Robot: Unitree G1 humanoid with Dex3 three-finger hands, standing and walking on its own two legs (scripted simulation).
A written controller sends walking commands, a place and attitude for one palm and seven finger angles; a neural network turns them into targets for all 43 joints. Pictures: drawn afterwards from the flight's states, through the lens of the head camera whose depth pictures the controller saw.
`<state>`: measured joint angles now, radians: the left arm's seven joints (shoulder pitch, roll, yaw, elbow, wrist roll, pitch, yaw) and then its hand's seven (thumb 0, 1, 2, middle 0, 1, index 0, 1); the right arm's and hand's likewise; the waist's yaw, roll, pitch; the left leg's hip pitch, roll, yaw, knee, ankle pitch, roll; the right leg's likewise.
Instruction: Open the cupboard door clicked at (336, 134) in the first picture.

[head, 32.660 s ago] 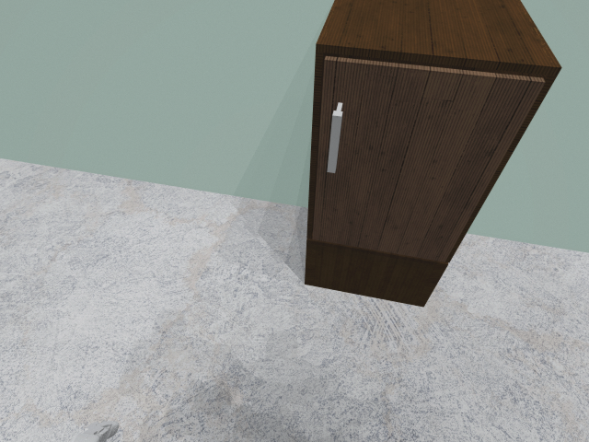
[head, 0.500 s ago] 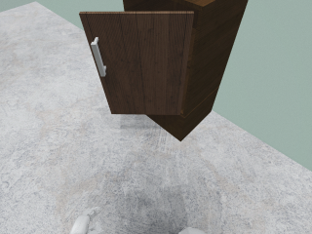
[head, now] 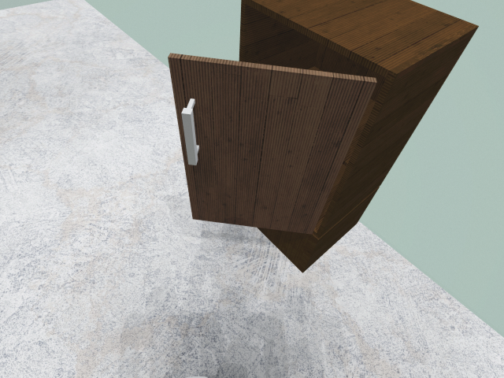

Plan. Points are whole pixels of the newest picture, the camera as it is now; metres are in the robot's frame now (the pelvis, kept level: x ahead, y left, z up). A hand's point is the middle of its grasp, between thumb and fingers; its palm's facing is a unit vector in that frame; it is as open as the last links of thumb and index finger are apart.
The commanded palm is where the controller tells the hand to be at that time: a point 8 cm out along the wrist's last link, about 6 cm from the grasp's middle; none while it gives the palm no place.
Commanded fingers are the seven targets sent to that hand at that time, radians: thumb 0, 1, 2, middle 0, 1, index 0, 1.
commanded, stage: come to a stop and stand still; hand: left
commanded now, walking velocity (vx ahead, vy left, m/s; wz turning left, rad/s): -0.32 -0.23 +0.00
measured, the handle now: (192, 133) +0.62 +0.20 -0.02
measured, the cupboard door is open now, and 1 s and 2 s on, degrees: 42 42 42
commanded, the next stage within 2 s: look again from close up in 1.12 s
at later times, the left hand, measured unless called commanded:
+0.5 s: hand out of the picture +0.11 +0.16 -0.17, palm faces +0.02 -0.98 -0.20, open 7.3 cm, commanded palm none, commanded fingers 0.00 0.90 0.90 -0.20 -0.30 -0.20 -0.30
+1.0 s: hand out of the picture +0.06 +0.24 -0.16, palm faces +0.00 -0.96 -0.29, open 7.4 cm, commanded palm none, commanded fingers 0.00 0.90 0.90 -0.20 -0.30 -0.20 -0.30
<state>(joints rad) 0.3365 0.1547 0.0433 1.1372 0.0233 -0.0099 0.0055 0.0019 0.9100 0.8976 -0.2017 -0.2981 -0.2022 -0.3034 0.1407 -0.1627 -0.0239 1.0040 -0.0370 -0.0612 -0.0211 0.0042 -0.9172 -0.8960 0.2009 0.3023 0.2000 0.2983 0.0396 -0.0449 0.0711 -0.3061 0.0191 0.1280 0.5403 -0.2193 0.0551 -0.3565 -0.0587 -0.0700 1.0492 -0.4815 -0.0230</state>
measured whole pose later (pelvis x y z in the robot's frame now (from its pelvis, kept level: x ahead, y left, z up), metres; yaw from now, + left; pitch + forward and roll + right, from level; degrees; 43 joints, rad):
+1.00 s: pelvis +0.01 +0.03 +0.00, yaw -1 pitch -3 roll +0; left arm 0.27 0.25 0.01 0.97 0.03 0.01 0.03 0.00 0.90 0.90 -0.20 -0.30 -0.20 -0.30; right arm 0.21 -0.22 -0.02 0.96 -0.03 -0.01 -0.01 0.01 -0.90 -0.90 0.21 0.30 0.21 0.30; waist 0.01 0.01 0.02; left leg -0.19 -0.04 0.11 0.52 -0.29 0.08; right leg -0.26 -0.09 -0.03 0.51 -0.21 0.04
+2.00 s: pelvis +0.03 -0.01 +0.01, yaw -1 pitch -2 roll -1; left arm 0.30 0.17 0.01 1.07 0.02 -0.01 0.03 0.00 0.90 0.90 -0.20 -0.30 -0.21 -0.30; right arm 0.29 -0.20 0.00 1.14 -0.03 0.02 0.00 0.01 -0.91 -0.90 0.20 0.30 0.20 0.30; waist 0.00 0.02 0.00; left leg -0.17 0.03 0.07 0.49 -0.31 0.01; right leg -0.20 -0.02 -0.07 0.41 -0.18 -0.01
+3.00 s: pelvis +0.00 -0.01 +0.00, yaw -1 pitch -3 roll +1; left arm 0.35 0.15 0.01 1.04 0.02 0.01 0.03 0.00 0.91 0.90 -0.20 -0.30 -0.20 -0.30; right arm 0.34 -0.19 -0.01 1.02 -0.03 0.00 -0.02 0.01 -0.91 -0.90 0.20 0.30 0.20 0.30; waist -0.01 0.01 -0.01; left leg -0.19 0.00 0.07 0.49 -0.25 0.03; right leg -0.30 -0.01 -0.08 0.48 -0.17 -0.04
